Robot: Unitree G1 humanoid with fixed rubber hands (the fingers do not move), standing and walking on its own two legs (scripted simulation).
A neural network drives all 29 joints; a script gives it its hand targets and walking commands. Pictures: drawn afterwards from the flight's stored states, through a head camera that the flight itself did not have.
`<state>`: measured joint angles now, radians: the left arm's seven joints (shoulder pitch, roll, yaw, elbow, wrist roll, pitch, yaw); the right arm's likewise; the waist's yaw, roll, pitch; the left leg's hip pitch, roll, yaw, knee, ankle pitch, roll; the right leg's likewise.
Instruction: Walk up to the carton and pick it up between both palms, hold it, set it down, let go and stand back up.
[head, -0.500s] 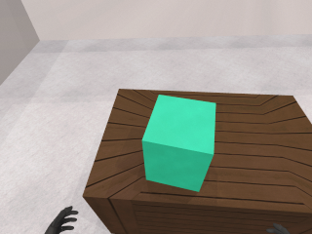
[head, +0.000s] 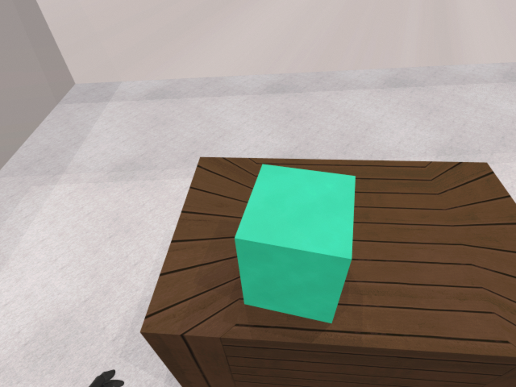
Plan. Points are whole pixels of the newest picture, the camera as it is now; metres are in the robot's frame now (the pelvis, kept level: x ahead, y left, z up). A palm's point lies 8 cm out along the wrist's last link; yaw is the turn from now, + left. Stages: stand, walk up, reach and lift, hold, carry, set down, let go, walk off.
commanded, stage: stand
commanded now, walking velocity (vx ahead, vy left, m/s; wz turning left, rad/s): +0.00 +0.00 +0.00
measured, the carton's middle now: (296, 243) +0.44 -0.04 -0.08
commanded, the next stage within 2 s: none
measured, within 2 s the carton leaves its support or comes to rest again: neither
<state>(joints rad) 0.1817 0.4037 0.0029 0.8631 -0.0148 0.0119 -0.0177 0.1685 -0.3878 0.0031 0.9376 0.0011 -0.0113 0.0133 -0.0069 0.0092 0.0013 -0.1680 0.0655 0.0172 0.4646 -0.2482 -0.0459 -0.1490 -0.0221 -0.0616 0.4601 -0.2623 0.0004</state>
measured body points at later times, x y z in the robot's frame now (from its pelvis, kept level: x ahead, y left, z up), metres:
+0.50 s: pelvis +0.00 -0.01 +0.00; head -0.02 -0.01 +0.45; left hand +0.11 +0.31 -0.10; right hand +0.10 -0.32 -0.12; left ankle +0.00 +0.15 -0.74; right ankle -0.01 -0.12 -0.74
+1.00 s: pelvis -0.01 -0.01 +0.00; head -0.02 -0.02 +0.45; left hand +0.09 +0.31 -0.10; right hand +0.08 -0.32 -0.12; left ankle +0.00 +0.15 -0.74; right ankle -0.01 -0.12 -0.74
